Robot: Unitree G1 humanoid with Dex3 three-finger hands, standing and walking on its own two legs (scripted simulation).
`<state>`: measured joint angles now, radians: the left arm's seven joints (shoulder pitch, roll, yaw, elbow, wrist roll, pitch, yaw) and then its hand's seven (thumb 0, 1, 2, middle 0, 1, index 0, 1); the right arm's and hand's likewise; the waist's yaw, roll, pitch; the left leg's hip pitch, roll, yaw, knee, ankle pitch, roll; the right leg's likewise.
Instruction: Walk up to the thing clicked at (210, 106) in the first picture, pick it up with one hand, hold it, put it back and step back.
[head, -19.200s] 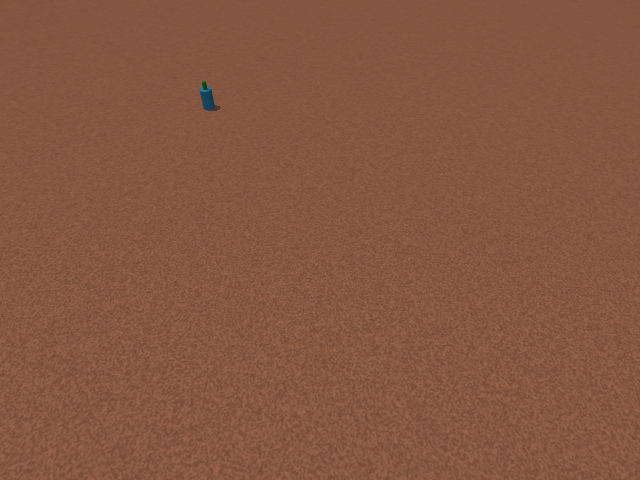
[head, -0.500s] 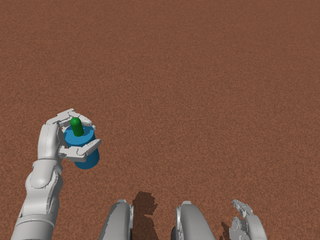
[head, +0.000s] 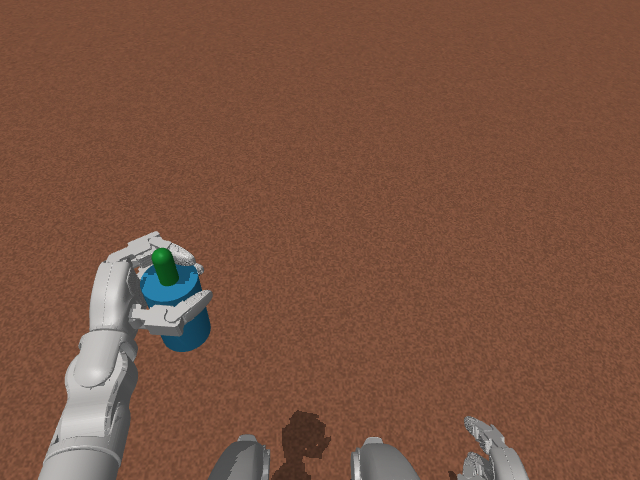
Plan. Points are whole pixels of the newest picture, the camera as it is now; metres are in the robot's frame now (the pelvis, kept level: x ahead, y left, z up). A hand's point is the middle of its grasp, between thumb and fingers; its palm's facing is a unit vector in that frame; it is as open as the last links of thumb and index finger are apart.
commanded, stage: lift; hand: left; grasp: from the side
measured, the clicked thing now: (175, 295) +0.33 +0.18 +0.01
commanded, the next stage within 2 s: hold in 0.34 s
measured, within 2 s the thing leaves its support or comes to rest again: neither
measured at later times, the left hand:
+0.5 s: hand (171, 268) +0.35 +0.17 +0.06, palm faces +0.05 -1.00 -0.02, open 7.2 cm
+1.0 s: hand (166, 264) +0.34 +0.17 +0.08, palm faces +0.08 -1.00 -0.02, open 7.2 cm
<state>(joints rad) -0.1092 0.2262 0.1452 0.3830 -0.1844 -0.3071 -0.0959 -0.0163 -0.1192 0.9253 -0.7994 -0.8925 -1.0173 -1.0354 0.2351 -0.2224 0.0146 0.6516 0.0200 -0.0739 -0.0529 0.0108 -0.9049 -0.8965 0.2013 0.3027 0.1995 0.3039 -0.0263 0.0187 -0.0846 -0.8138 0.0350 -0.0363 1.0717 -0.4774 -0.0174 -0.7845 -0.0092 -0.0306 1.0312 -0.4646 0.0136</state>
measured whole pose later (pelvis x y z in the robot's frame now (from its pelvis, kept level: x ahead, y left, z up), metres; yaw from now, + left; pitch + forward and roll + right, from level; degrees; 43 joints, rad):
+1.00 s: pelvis +0.02 +0.00 +0.03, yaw +0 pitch +6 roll -1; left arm -0.10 0.20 0.15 0.41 -0.18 -0.32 -0.09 -0.02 -0.11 0.91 -0.78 -0.91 -1.00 -1.05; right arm 0.24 -0.22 0.00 0.68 0.01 -0.05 -0.06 0.01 -0.91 -0.90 0.20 0.30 0.20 0.30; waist -0.02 0.02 -0.04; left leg -0.55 0.03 -0.02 0.87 -0.42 -0.02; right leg -0.53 -0.01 -0.02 0.83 -0.41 0.01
